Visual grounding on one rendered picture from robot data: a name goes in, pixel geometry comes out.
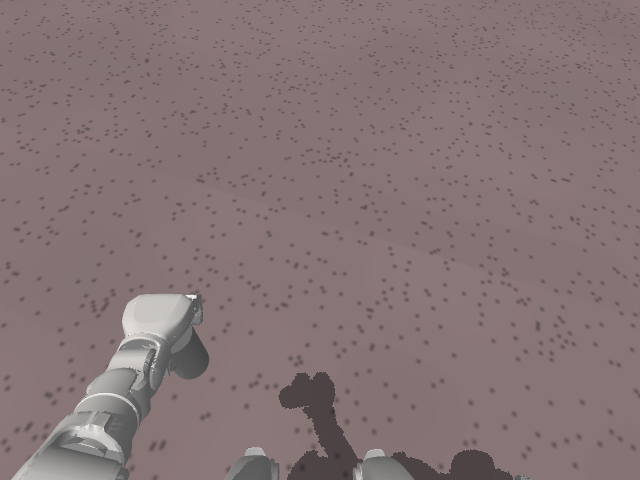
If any left robot hand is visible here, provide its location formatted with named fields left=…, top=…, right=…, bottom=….
left=122, top=294, right=203, bottom=377

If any can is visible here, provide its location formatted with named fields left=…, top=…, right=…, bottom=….
left=171, top=324, right=209, bottom=380

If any left robot arm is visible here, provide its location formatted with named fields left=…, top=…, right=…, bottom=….
left=11, top=333, right=171, bottom=480

